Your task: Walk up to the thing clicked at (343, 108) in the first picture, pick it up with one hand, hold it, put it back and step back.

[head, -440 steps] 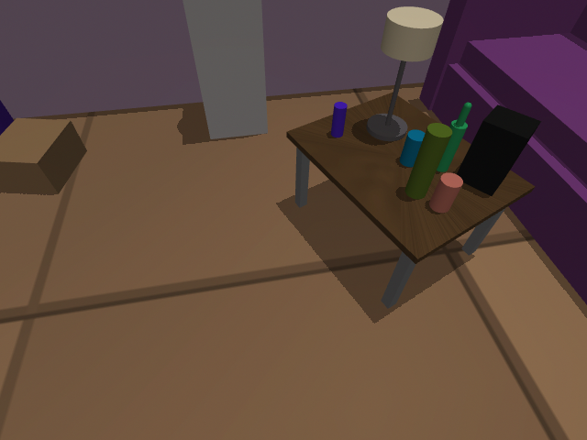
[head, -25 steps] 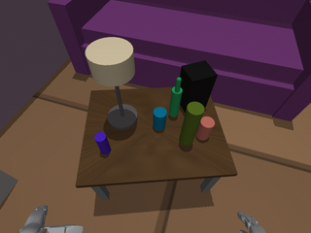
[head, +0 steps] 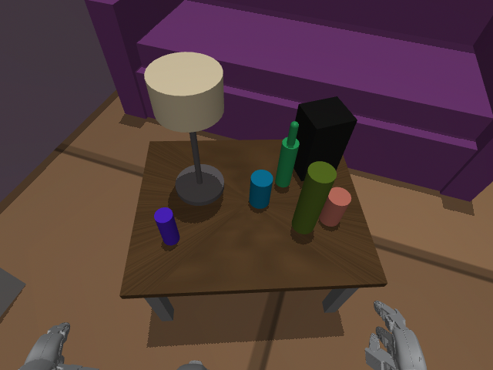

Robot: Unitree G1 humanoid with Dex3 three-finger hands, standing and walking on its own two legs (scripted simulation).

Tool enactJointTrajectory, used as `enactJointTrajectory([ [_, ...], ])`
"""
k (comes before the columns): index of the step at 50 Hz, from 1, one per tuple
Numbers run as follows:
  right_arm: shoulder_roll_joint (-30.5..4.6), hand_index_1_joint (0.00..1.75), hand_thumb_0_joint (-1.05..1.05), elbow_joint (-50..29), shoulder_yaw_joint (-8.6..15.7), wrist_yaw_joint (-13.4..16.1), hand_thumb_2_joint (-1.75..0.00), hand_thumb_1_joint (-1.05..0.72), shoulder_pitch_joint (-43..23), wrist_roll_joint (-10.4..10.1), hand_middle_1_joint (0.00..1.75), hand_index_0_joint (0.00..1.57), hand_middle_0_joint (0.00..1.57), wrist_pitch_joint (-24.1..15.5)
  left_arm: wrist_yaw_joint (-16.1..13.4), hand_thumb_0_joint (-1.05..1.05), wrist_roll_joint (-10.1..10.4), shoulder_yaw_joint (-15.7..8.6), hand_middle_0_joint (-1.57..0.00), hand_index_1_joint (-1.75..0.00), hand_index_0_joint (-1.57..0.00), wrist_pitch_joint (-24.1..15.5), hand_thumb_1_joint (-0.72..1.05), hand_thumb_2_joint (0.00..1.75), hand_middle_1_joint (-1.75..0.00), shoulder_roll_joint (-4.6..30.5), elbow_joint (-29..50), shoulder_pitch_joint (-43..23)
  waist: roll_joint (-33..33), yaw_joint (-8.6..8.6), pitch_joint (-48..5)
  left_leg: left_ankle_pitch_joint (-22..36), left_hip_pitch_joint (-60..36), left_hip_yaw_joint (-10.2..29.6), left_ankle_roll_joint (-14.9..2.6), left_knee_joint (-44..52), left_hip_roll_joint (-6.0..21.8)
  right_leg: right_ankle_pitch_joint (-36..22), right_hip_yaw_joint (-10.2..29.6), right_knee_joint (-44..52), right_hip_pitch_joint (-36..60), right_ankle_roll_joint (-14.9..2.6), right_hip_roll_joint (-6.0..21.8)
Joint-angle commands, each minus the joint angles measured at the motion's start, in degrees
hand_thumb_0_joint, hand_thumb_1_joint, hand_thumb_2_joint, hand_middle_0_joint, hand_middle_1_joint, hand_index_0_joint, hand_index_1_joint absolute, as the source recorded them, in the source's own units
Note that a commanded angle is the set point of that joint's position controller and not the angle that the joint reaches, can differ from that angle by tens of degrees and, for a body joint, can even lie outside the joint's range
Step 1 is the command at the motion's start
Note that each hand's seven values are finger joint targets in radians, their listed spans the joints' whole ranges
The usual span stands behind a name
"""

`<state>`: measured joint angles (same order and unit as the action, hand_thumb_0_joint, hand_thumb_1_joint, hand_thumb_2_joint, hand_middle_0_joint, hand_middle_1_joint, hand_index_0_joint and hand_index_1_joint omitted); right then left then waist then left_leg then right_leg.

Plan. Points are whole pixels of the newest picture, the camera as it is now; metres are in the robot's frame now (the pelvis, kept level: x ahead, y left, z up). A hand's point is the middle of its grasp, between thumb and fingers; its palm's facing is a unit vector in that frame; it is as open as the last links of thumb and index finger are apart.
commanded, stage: go down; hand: left
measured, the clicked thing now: (167, 227) +0.50 +0.21 -0.26
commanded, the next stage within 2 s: none
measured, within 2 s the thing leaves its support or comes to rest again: neither
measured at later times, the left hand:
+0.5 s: hand out of the picture +0.12 +0.27 -0.09, palm faces +0.12 -0.93 -0.34, open 17.5 cm
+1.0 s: hand out of the picture +0.13 +0.28 -0.08, palm faces +0.15 -0.93 -0.34, open 17.5 cm
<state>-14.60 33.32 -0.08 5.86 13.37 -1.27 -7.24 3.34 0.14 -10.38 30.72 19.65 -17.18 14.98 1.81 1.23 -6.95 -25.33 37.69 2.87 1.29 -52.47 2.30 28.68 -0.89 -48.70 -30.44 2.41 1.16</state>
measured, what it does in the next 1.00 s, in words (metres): stands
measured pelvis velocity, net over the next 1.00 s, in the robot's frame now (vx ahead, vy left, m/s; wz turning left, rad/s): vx -0.02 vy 0.00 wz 0.01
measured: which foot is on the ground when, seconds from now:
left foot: down 0.00-1.00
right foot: down 0.00-1.00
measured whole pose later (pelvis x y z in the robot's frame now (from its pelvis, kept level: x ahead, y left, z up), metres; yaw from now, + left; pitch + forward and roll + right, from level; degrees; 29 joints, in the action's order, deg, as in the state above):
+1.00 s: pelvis -0.02 +0.00 -0.02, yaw +0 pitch +11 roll -3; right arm -13.6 32.8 -1.6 11.1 15.9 -1.2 -13.4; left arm 3.5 3.2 -13.7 33.8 21.7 -3.4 22.2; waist 2.6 1.4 -8.6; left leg -26.7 45.1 4.7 1.7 -60.3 2.7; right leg 30.3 -2.2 -56.1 -37.1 2.1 0.3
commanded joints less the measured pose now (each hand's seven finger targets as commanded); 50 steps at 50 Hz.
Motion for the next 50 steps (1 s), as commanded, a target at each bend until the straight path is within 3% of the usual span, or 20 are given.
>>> enactJointTrajectory([
  [1, -8.0, 0.30, 0.00, -9.2, 3.6, 1.2, -0.88, -0.85, -1.4, -0.3, 0.30, 0.20, 0.20, -3.2, -0.9, 0.00, -0.5, -5.2, -0.07, -0.05, -0.07, -0.2, -0.61, 0.01, -0.05, 11.2, 12.8, 0.4, 1.8, -0.01, -9.7, 21.0, -9.7, -1.4, -1.79, 4.5, -1.0, -19.6, -2.8, 3.9, -1.7, -1.82, -2.0],
  [4, -7.8, 0.30, 0.00, -9.9, 3.6, 1.7, -0.88, -0.85, -0.9, -0.3, 0.30, 0.20, 0.20, -3.8, -1.1, 0.00, -0.3, -5.3, -0.07, -0.06, -0.07, 0.4, -0.61, 0.02, -0.06, 11.1, 16.3, 1.7, 2.8, 0.13, -10.1, 19.7, -8.8, -1.2, -1.59, 3.6, -0.9, -18.2, -2.7, 2.5, -3.4, -1.90, -2.0],
  [7, -7.5, 0.30, 0.00, -10.2, 3.2, 2.4, -0.88, -0.85, -0.8, -0.2, 0.30, 0.20, 0.20, -4.6, -1.6, 0.00, -0.1, -5.1, -0.07, -0.06, -0.07, 1.0, -0.61, 0.03, -0.07, 10.6, 17.8, 1.5, 2.9, 0.85, -8.6, 14.7, -6.8, -1.0, -1.46, 3.5, -1.0, -14.6, -2.7, 2.3, -4.9, -2.02, -2.0],
  [13, -7.2, 0.30, 0.00, -10.8, 2.6, 3.8, -0.88, -0.84, -0.8, -0.3, 0.30, 0.20, 0.20, -5.8, -2.2, 0.00, 0.5, -6.6, -0.07, -0.08, -0.07, 2.2, -0.60, 0.04, -0.08, 11.3, 20.7, 4.3, 3.5, -0.17, -8.2, 9.3, -4.5, -0.4, -1.24, 3.5, -1.0, -10.0, -3.0, 1.7, -6.1, -2.41, -2.1],
  [24, -6.9, 0.30, 0.00, -10.4, 2.2, 5.4, -0.88, -0.84, -0.4, -0.3, 0.30, 0.20, 0.20, -7.8, -1.8, 0.00, 1.5, -7.2, -0.07, -0.08, -0.07, 2.7, -0.61, 0.06, -0.08, 11.9, 22.7, 5.3, 3.4, 0.27, -7.4, 7.2, -2.9, -0.6, -1.40, 2.5, -1.1, -8.1, -3.0, 1.8, -7.8, -2.27, -2.3],
  [28, -6.8, 0.30, 0.00, -10.8, 1.9, 5.8, -0.88, -0.84, -0.7, -0.3, 0.30, 0.20, 0.20, -8.3, -1.8, 0.00, 1.7, -9.0, -0.06, -0.08, -0.06, 2.5, -0.59, 0.08, -0.08, 14.1, 24.3, 5.6, 3.4, -0.43, -8.2, 8.6, -2.7, -1.1, -1.55, 1.7, -1.5, -9.4, -2.8, 2.0, -6.6, -2.24, -2.1],
  [30, -6.8, 0.30, 0.00, -10.0, 2.1, 5.7, -0.88, -0.85, -0.2, -0.3, 0.30, 0.20, 0.20, -8.5, -1.3, 0.00, 1.8, -7.3, -0.06, -0.08, -0.06, 2.7, -0.61, 0.07, -0.07, 11.4, 21.7, 7.3, 2.9, 0.30, -7.7, 8.7, -2.8, -0.9, -1.52, 1.8, -1.4, -9.7, -2.9, 1.8, -7.5, -2.13, -2.4],
  [34, -6.8, 0.30, 0.00, -10.0, 2.1, 5.9, -0.89, -0.86, -0.2, -0.3, 0.30, 0.20, 0.20, -8.8, -1.2, 0.00, 1.9, -9.1, -0.06, -0.07, -0.05, 2.2, -0.60, 0.08, -0.07, 13.8, 24.1, 6.3, 4.1, -0.36, -8.6, 9.8, -3.0, -1.0, -1.42, 1.6, -1.5, -10.5, -2.9, 1.6, -6.9, -2.25, -2.3],
  [37, -6.9, 0.30, 0.00, -9.5, 2.1, 5.9, -0.89, -0.86, -0.2, -0.2, 0.30, 0.20, 0.20, -9.0, -0.9, 0.00, 2.0, -7.8, -0.06, -0.08, -0.05, 2.0, -0.61, 0.08, -0.07, 12.0, 22.1, 7.0, 3.4, 0.50, -7.3, 8.9, -3.0, -0.7, -1.40, 2.1, -1.3, -9.6, -3.1, 1.5, -7.7, -2.24, -2.5],
  [39, -7.2, 0.30, 0.00, -9.3, 2.2, 6.0, -0.89, -0.86, -0.2, -0.2, 0.30, 0.20, 0.20, -9.2, -0.9, 0.00, 2.0, -8.6, -0.06, -0.08, -0.05, 1.7, -0.60, 0.08, -0.07, 13.0, 22.8, 5.3, 4.7, 0.52, -7.2, 7.4, -3.4, -0.2, -1.22, 2.8, -1.1, -8.2, -3.1, 1.5, -7.9, -2.43, -2.5],
  [40, -7.0, 0.30, 0.00, -9.7, 2.1, 6.1, -0.89, -0.86, -0.4, -0.3, 0.30, 0.20, 0.20, -9.2, -1.0, 0.00, 2.1, -9.7, -0.06, -0.07, -0.05, 1.2, -0.59, 0.08, -0.06, 14.6, 25.8, 4.6, 5.2, -0.34, -8.0, 8.4, -3.5, -0.2, -1.19, 2.9, -1.2, -8.8, -3.1, 1.4, -7.5, -2.50, -2.5],
  [41, -7.0, 0.30, 0.00, -9.0, 2.2, 6.0, -0.89, -0.86, -0.1, -0.2, 0.30, 0.20, 0.20, -9.2, -0.9, 0.00, 2.0, -8.6, -0.06, -0.07, -0.05, 1.3, -0.59, 0.08, -0.06, 13.0, 23.4, 6.5, 4.9, 0.27, -8.2, 9.3, -4.1, -0.2, -1.22, 2.7, -1.1, -9.8, -3.1, 1.2, -7.3, -2.39, -2.6],
  [44, -7.1, 0.30, 0.00, -9.0, 2.3, 6.1, -0.89, -0.87, 0.2, -0.1, 0.30, 0.20, 0.20, -9.3, -1.0, 0.00, 2.1, -9.6, -0.07, -0.08, -0.05, 1.1, -0.61, 0.08, -0.07, 13.6, 23.2, 7.0, 3.8, -0.08, -8.6, 11.7, -4.0, -0.3, -1.34, 1.9, -1.2, -12.0, -3.3, 1.1, -6.4, -2.29, -2.6],
  [46, -6.9, 0.30, 0.00, -8.9, 2.1, 6.0, -0.89, -0.87, -0.1, -0.1, 0.30, 0.20, 0.20, -9.3, -0.8, 0.00, 2.3, -8.9, -0.06, -0.08, -0.05, 1.2, -0.59, 0.09, -0.07, 12.1, 21.1, 7.6, 3.6, -0.03, -7.3, 9.7, -3.1, -0.3, -1.32, 2.3, -1.3, -10.1, -3.3, 1.4, -7.2, -2.35, -2.7],
  [48, -7.1, 0.30, 0.00, -10.0, 2.1, 6.1, -0.89, -0.87, -0.9, -0.2, 0.30, 0.20, 0.20, -9.3, -0.7, 0.00, 2.4, -10.6, -0.06, -0.07, -0.05, 0.7, -0.58, 0.08, -0.06, 15.2, 25.2, 5.1, 4.7, -0.48, -8.6, 10.0, -3.3, -0.6, -1.37, 2.1, -1.4, -10.3, -3.0, 1.8, -6.8, -2.42, -2.6],
  [49, -7.1, 0.30, 0.00, -9.0, 2.1, 6.1, -0.89, -0.87, -0.7, -0.2, 0.30, 0.20, 0.20, -9.3, -0.4, 0.00, 2.5, -9.4, -0.06, -0.07, -0.05, 0.7, -0.61, 0.07, -0.05, 13.4, 22.6, 6.6, 3.7, -0.01, -7.6, 9.2, -3.0, -0.4, -1.41, 2.2, -1.4, -9.7, -3.2, 1.9, -6.9, -2.27, -2.7],
  [50, -7.1, 0.30, 0.00, -9.5, 2.2, 6.1, -0.89, -0.88, -0.5, -0.3, 0.30, 0.20, 0.20, -9.4, -0.3, 0.00, 2.7, -9.9, -0.07, -0.06, -0.05, 0.8, -0.61, 0.06, -0.05, 13.8, 23.6, 7.0, 3.5, -0.11, -7.9, 9.8, -3.0, -0.7, -1.51, 2.0, -1.4, -10.4, -3.0, 1.9, -6.8, -2.23, -2.6],
])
